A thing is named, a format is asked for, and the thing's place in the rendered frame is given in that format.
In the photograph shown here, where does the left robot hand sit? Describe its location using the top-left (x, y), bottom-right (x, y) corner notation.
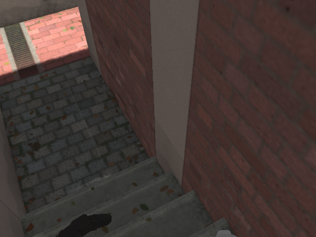
top-left (55, 213), bottom-right (112, 237)

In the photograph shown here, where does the robot right shin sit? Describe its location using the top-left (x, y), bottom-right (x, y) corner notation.
top-left (216, 230), bottom-right (231, 236)

